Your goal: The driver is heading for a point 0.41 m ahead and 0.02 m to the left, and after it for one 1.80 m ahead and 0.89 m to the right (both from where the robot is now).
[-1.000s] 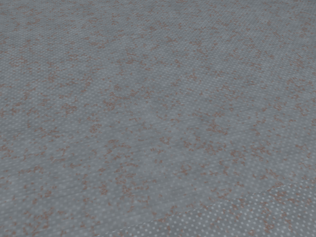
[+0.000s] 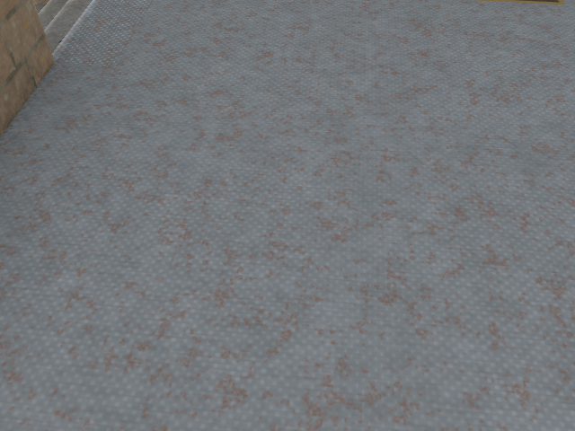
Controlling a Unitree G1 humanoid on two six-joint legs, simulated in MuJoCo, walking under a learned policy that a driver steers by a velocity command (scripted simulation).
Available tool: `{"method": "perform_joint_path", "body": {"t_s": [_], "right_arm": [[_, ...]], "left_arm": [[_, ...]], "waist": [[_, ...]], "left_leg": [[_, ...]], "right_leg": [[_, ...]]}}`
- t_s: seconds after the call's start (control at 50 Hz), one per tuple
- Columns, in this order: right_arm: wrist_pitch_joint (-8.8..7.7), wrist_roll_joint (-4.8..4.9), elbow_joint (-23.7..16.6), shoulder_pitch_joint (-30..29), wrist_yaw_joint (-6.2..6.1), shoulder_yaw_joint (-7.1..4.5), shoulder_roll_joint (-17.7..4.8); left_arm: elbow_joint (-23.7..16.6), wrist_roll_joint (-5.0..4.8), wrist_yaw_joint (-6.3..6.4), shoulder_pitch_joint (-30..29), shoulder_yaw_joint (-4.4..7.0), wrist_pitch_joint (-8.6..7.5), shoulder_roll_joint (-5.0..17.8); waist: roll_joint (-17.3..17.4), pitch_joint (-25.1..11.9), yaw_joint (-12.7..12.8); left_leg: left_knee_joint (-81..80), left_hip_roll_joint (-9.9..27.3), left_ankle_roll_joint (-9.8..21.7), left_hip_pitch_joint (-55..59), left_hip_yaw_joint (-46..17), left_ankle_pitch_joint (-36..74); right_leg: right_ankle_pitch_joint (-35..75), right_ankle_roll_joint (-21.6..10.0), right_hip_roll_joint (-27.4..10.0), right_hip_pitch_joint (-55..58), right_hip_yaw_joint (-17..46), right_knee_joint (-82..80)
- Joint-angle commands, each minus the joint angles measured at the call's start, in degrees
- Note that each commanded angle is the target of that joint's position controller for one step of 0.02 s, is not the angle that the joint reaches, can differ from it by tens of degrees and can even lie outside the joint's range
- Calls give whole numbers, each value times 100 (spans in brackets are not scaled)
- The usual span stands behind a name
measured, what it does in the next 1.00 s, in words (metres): walks ahead: right foot, then left foot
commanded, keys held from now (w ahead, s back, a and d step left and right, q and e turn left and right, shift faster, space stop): w+q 0.22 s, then w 0.10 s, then e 0.68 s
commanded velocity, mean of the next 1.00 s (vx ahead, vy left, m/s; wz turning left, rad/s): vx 0.27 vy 0.00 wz -0.01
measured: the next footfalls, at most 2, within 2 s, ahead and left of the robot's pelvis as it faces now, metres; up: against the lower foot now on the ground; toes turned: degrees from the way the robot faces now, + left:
right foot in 0.38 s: +0.41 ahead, -0.09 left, +0.00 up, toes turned +14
left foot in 0.82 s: +0.40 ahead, +0.13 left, +0.00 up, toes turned -4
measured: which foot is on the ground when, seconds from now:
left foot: down 0.00-0.40, up 0.42-0.80, down 0.82-1.00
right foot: up 0.00-0.36, down 0.38-0.82, up 0.84-1.00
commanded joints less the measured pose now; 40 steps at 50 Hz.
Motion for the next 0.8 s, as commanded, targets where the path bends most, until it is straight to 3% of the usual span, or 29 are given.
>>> {"method": "perform_joint_path", "body": {"t_s": [0.02,0.04,0.06,0.08,0.1,0.12,0.14,0.16,0.18,0.2,0.26,0.3,0.32,0.36,0.38,0.4,0.42,0.44,0.46,0.48,0.5,0.52,0.56,0.6,0.64,0.72,0.76,0.78,0.8], "right_arm": [[-88,54,433,1649,-68,-287,-812],[-95,119,384,1248,0,-176,-438],[-73,118,288,975,75,-76,-176],[-15,519,-135,637,8,34,-191],[27,492,-231,489,-45,20,-446],[71,393,-419,404,-102,0,-677],[109,330,-520,531,-167,-18,-736],[137,275,-585,753,-222,-45,-834],[158,255,-583,961,-257,-50,-834],[165,285,-587,1199,-271,-65,-860],[153,418,-507,1673,-243,-86,-851],[154,450,-453,1831,-271,-72,-721],[174,422,-468,1838,-281,-84,-742],[210,336,-582,1739,-315,-106,-757],[179,280,-722,1598,-304,-66,-653],[112,203,-763,2076,-287,18,-358],[64,319,-607,2940,-226,102,-327],[65,308,-608,2634,-195,4,-818],[118,317,-856,1646,-197,-41,-1011],[164,218,-1065,1012,-235,-43,-955],[194,100,-1244,757,-295,-54,-892],[220,82,-1372,724,-332,-38,-756],[245,156,-1487,847,-400,23,-516],[277,184,-1555,783,-450,58,-481],[354,202,-1595,617,-464,58,-557],[489,247,-1826,97,-455,42,-653],[462,268,-1905,53,-432,26,-663],[423,282,-1881,221,-408,5,-662],[392,283,-1853,382,-392,-45,-757]], "left_arm": [[-822,20,-38,-1001,139,-129,541],[-797,60,29,-877,55,-132,221],[-781,75,84,-870,-29,-103,-94],[-1448,-770,330,-1633,322,-307,922],[-1450,-759,382,-1493,332,-346,904],[-1423,-649,426,-1312,331,-315,839],[-1473,-491,440,-1527,308,-286,748],[-1548,-398,446,-1832,271,-262,613],[-1610,-353,421,-2152,204,-238,410],[-1682,-377,396,-2425,187,-217,375],[-1820,-536,388,-2733,231,-148,601],[-1882,-528,339,-2856,277,-163,799],[-1889,-521,309,-2814,300,-197,882],[-1710,-366,291,-2226,390,-284,1125],[-1552,-243,276,-1455,427,-334,1294],[-1378,-138,250,-522,465,-324,1522],[-1134,-339,187,-187,528,-223,1623],[-1339,-479,198,-569,445,-116,1248],[-1522,-470,242,-1121,358,-1,991],[-1591,-424,237,-1432,287,58,907],[-1594,-421,240,-1529,281,77,911],[-1571,-372,234,-1521,298,101,985],[-1591,-347,250,-1483,364,161,1123],[-1651,-392,312,-1372,467,257,1376],[-1736,-476,368,-1323,529,374,1478],[-1876,-555,438,-1206,568,571,1400],[-1945,-553,455,-1185,575,632,1339],[-2005,-566,462,-1254,572,658,1303],[-2050,-577,469,-1191,552,676,1197]], "waist": [[370,-234,-666],[267,-208,-331],[124,-170,-87],[-43,225,130],[-58,154,321],[44,262,394],[45,342,281],[110,361,153],[185,351,14],[334,327,-134],[604,226,-337],[555,252,-363],[620,248,-312],[679,-55,-42],[613,-664,272],[-374,-1546,351],[-2110,-2210,192],[-1290,-1808,235],[-545,-1085,309],[60,-555,253],[228,-409,139],[109,-321,-4],[-234,-453,-167],[-385,-755,-187],[-434,-915,-158],[-615,-682,-14],[-762,-525,-41],[-795,-481,-178],[-741,-452,-236]], "left_leg": [[-1492,1551,1443,3318,-2493,2026],[-1610,1517,1476,2493,-2291,2267],[-1752,1500,1531,1772,-2244,2421],[-2138,1547,1583,1258,-2878,2034],[-2180,1630,1516,1246,-2737,1616],[-2146,1567,1376,943,-2434,1471],[-2180,1365,1258,568,-2160,1495],[-2169,1123,1139,182,-1911,1502],[-2135,883,1028,-188,-1703,1304],[-2108,744,975,-290,-1664,1105],[-1944,935,886,290,-1968,505],[-1574,1151,794,1006,-2255,391],[-1280,1239,757,1342,-2332,625],[-208,920,500,1919,-2050,2654],[803,683,293,1548,-1776,3027],[2643,120,-89,88,-1361,1045],[4281,-264,-485,-1113,-864,-2160],[4840,143,-539,-1566,-1081,-2025],[4899,387,-590,-1770,-882,-1570],[4603,555,-611,-1742,-692,-1331],[4174,699,-627,-1548,-672,-1165],[3766,733,-626,-1247,-621,-1172],[2861,636,-671,-914,-473,-1216],[2136,530,-742,-617,-442,-894],[1692,441,-790,-294,-471,-441],[935,293,-808,3,-571,-313],[238,239,-742,232,-583,-333],[-406,241,-669,597,-530,-39],[-963,418,-557,1090,-565,219]], "right_leg": [[190,-330,213,-3809,968,1978],[479,-455,46,-3366,1029,1837],[477,-473,-48,-2981,980,1732],[403,-229,180,-3215,801,2073],[515,-182,0,-3467,944,1658],[607,-94,-118,-3535,867,1016],[958,3,-123,-3402,716,385],[1497,41,13,-3037,548,-321],[2030,43,192,-2544,439,-984],[2466,66,370,-2230,410,-1513],[2988,95,520,-1972,546,-2388],[2868,-6,469,-2088,677,-2796],[2615,-100,464,-2112,678,-2918],[2573,-425,657,-1535,412,-3338],[3761,-755,234,-309,706,-2937],[5914,-1523,-830,1786,2001,-2452],[5580,-2578,-1946,2687,4140,-3158],[4228,-2385,-1710,2189,4388,-3484],[3901,-2074,-1386,1361,3533,-3499],[4256,-1925,-1066,435,2936,-3623],[4630,-1820,-855,-70,2670,-3687],[4979,-1728,-635,-468,2429,-3724],[5560,-1656,-384,-791,2082,-3701],[5530,-1664,-349,-869,2029,-3651],[4702,-1579,-290,-1082,2099,-3671],[2224,-1401,-118,-1417,2564,-3771],[1831,-1331,-55,-1364,2818,-3656],[1813,-1236,40,-1417,2860,-3492],[1612,-1062,221,-1609,2815,-3243]]}}
Velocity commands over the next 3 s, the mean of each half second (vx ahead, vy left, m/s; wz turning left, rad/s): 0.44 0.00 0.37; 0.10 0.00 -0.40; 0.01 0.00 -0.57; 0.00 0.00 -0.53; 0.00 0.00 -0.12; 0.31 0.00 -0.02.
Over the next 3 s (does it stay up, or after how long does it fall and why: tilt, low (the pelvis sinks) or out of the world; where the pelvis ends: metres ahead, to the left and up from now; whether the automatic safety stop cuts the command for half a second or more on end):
stays up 0.39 -0.10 0.02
